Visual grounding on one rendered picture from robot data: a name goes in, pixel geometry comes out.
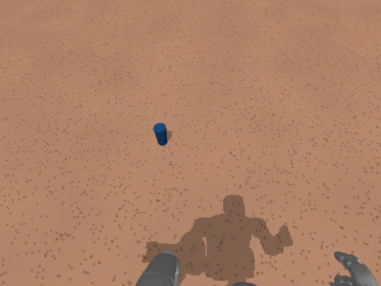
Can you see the right robot hand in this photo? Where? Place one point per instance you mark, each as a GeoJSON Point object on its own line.
{"type": "Point", "coordinates": [360, 273]}

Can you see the cup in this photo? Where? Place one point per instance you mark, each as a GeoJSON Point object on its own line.
{"type": "Point", "coordinates": [160, 133]}

